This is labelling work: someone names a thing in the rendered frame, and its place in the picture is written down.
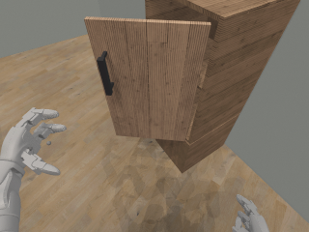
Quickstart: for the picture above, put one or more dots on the right robot hand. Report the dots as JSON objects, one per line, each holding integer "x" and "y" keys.
{"x": 253, "y": 221}

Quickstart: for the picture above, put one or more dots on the left robot hand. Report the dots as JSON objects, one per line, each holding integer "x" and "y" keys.
{"x": 19, "y": 139}

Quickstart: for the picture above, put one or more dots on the left robot forearm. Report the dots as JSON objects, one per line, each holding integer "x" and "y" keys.
{"x": 11, "y": 174}

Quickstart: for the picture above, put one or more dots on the handle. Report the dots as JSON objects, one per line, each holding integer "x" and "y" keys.
{"x": 107, "y": 84}

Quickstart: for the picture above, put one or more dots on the cupboard door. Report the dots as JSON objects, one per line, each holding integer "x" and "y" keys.
{"x": 155, "y": 65}

